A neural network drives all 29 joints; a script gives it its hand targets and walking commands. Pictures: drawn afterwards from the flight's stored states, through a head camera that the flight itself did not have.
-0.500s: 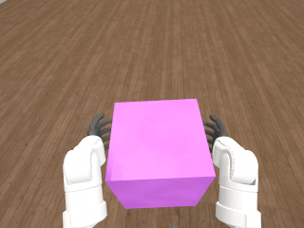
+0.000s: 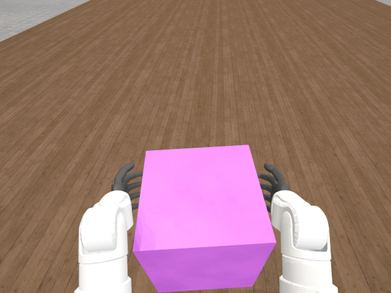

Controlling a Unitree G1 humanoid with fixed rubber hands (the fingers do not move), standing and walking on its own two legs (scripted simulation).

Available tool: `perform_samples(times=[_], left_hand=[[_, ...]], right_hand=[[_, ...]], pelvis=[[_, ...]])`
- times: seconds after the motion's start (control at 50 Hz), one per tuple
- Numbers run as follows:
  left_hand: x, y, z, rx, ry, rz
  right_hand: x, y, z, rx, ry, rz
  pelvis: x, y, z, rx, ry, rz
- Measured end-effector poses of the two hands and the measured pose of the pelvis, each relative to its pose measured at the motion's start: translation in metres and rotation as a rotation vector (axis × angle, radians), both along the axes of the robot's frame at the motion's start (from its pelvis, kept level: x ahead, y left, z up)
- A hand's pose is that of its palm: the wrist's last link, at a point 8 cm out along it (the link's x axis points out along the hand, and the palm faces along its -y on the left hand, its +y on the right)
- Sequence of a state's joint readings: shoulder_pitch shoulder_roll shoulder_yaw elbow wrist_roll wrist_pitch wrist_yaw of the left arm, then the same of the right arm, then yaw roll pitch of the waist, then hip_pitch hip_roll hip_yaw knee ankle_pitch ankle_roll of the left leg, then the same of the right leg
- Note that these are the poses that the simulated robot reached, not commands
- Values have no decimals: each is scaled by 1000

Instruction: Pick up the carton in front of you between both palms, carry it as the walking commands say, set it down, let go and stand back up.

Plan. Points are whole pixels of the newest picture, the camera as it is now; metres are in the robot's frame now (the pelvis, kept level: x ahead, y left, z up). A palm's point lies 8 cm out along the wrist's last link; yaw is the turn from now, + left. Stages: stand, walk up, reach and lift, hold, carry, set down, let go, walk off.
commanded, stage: carry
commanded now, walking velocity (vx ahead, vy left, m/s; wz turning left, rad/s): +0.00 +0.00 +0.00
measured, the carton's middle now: (201, 221) +0.26 +0.00 +0.03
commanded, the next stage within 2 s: none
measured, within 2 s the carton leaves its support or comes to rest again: neither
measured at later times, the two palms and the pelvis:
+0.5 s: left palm (147, 123) +0.49 +0.14 +0.11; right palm (260, 130) +0.49 -0.16 +0.10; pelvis +0.23 -0.01 +0.02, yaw +2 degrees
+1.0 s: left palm (138, 136) +0.49 +0.17 +0.07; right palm (247, 137) +0.50 -0.13 +0.07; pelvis +0.24 +0.00 +0.01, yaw +3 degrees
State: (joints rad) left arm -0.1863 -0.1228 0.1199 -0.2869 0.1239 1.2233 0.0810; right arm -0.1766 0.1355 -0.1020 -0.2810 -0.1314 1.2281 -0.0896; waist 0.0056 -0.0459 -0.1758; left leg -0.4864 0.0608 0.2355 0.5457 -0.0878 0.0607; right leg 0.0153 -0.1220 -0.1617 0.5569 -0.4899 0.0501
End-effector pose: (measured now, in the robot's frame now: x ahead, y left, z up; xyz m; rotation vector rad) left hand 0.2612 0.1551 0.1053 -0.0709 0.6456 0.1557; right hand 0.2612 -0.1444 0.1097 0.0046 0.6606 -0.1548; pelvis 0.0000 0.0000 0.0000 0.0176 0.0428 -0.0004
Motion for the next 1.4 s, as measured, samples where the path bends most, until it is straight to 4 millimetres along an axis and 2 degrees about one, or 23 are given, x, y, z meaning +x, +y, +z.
perform_samples(times=[0.1, 0.22, 0.32, 0.4, 0.48, 0.54, 0.66, 0.82, 1.14, 1.4], left_hand=[[57, 4, -13, -19, 114, -32], [116, 1, -2, -12, 87, -47], [162, -3, 15, 6, 16, -16], [200, -13, 20, 40, -15, 3], [228, -18, 12, 58, 48, 0], [242, -17, 6, 48, 66, 9], [251, -8, -1, 29, 56, 35], [243, 5, -16, 35, 65, 32], [216, 14, -39, 83, 46, -7], [219, 18, -53, 106, 11, -12]], right_hand=[[45, 5, -13, -6, 114, -40], [100, 2, 1, -3, 88, -54], [156, -3, 12, 16, 16, -22], [200, -13, 6, 53, -15, -4], [227, -17, -7, 73, 48, -7], [243, -16, -11, 65, 67, 1], [262, -8, -11, 42, 57, 30], [257, 6, -23, 16, 65, 55], [226, 15, -47, -32, 45, 81], [231, 20, -62, -47, 8, 100]], pelvis=[[45, 14, 16, -25, 17, -21], [101, 14, 31, -43, 23, -11], [153, 3, 28, -23, 10, -2], [196, -9, 15, -15, -2, 8], [224, -13, 15, -36, 12, 26], [236, -15, 15, -36, 26, 36], [249, -15, 14, -32, 41, 45], [250, -5, 11, -37, 34, 51], [220, 7, 10, -30, -16, 47], [196, 9, 12, -18, -22, 47]])
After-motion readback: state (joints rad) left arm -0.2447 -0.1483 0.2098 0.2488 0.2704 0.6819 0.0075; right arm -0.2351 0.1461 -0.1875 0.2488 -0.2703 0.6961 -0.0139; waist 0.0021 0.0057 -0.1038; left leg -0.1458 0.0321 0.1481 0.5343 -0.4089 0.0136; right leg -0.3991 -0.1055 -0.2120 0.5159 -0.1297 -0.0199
